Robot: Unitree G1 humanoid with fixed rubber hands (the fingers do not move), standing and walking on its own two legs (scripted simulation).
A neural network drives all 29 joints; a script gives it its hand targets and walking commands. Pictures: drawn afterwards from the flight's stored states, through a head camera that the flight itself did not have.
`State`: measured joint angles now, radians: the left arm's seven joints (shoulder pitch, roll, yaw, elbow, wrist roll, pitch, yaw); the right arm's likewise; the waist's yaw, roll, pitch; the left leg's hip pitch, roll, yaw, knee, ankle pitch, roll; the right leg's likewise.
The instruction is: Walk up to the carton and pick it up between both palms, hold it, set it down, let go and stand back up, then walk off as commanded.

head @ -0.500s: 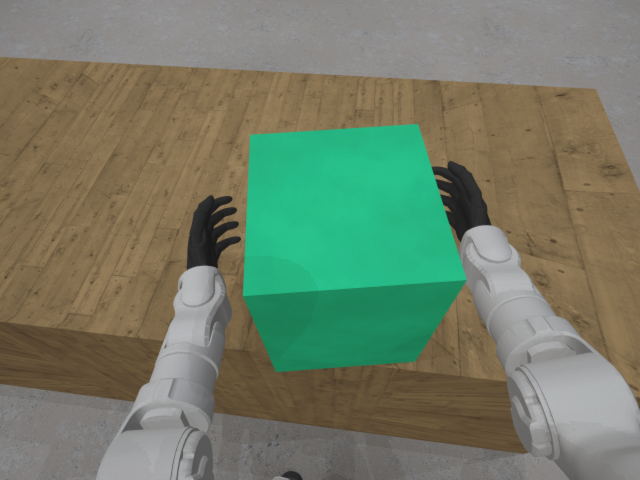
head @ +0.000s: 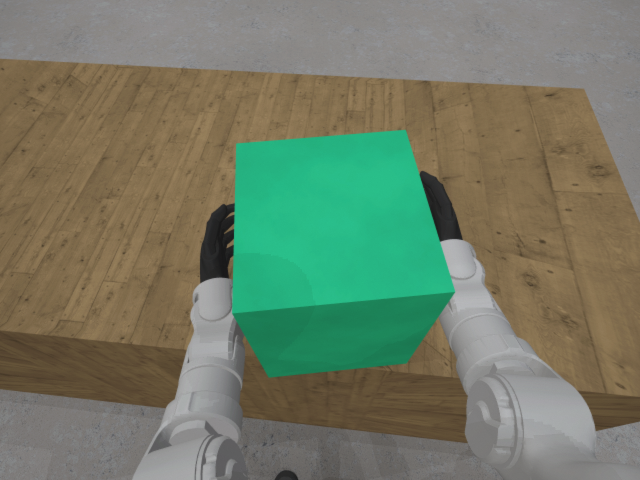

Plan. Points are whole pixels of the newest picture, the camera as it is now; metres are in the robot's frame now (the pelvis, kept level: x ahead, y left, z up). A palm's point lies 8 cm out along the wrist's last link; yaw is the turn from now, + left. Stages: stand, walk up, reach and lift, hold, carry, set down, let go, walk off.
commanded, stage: reach and lift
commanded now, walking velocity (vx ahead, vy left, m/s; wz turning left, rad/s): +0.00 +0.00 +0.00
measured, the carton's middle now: (330, 265) +0.39 +0.07 +0.01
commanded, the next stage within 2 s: none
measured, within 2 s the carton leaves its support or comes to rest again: leaves its support in 1.28 s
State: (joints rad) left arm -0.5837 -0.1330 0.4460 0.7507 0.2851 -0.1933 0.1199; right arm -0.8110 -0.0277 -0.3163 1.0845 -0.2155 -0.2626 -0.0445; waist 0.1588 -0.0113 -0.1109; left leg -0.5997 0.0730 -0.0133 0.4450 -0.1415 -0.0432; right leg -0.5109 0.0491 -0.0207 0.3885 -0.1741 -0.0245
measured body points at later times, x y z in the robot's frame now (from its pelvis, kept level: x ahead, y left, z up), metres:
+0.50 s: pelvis +0.02 +0.00 +0.01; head +0.10 +0.01 +0.45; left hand +0.37 +0.21 +0.02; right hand +0.45 -0.07 +0.03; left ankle +0.03 +0.14 -0.74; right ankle -0.01 -0.11 -0.74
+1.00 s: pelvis +0.01 +0.00 +0.01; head +0.09 +0.01 +0.45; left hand +0.37 +0.21 +0.02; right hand +0.45 -0.07 +0.03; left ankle +0.03 +0.14 -0.74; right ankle -0.01 -0.11 -0.74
